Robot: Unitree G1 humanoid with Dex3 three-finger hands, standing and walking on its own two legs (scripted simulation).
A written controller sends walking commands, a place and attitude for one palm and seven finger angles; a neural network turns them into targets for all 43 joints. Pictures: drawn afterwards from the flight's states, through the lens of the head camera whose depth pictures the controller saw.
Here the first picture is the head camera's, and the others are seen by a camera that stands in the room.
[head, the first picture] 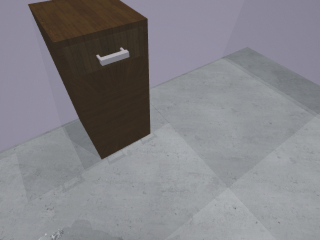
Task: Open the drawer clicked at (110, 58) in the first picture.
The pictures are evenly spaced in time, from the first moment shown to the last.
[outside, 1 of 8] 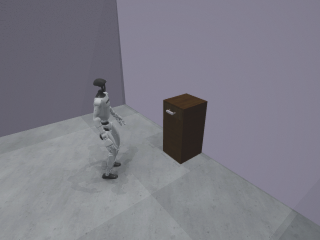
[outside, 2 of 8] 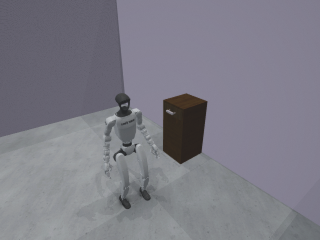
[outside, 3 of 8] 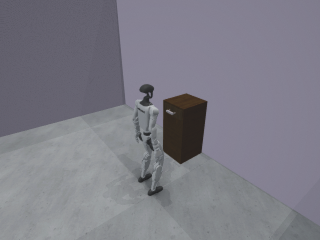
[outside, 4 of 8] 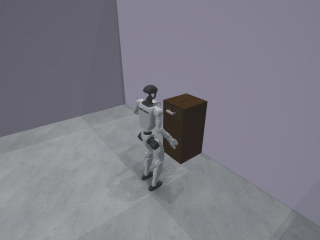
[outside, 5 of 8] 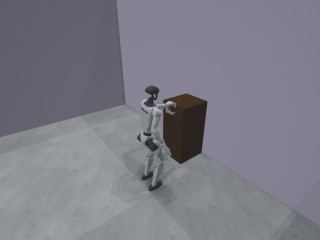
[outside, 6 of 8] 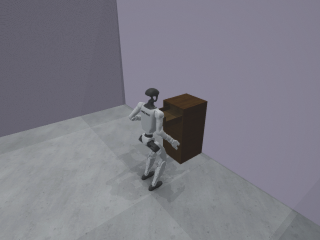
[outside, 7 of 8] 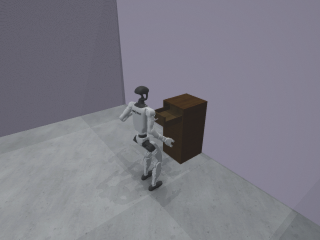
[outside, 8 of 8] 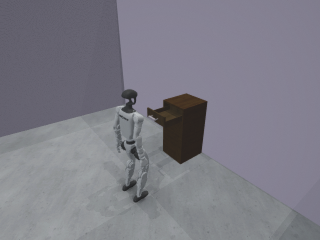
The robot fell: no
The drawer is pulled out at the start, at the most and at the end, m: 0.00 0.30 0.29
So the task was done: yes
